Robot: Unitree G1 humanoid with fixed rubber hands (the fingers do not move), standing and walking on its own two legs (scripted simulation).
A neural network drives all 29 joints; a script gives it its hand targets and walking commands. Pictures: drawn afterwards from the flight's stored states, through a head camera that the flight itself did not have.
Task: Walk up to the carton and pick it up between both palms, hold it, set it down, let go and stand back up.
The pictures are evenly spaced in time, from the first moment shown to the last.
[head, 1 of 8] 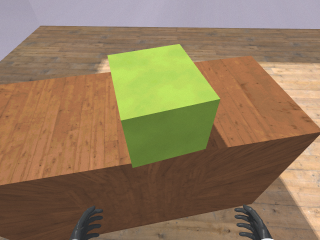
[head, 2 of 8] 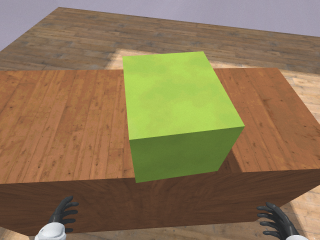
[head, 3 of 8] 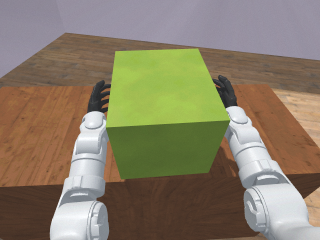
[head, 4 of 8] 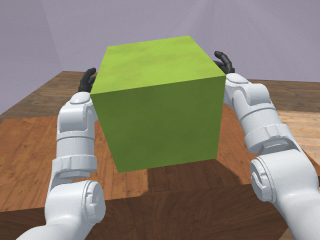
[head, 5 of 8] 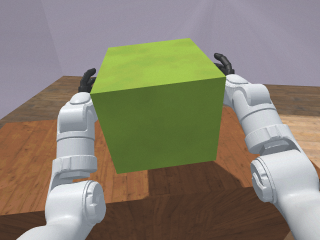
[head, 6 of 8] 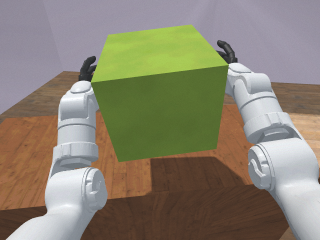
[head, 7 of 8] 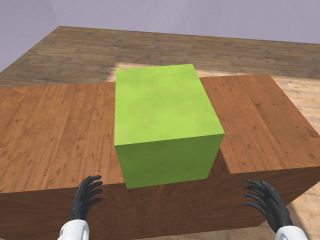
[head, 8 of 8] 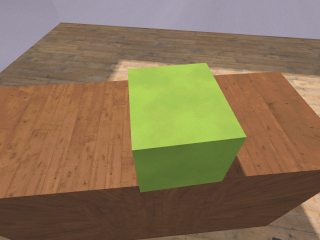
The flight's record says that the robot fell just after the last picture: no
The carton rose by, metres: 0.22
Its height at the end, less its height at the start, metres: +0.00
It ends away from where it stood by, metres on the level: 0.02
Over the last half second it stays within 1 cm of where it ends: yes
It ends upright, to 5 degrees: yes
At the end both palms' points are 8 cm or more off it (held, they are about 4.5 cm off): yes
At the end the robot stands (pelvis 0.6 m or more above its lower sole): yes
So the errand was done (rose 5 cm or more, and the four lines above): yes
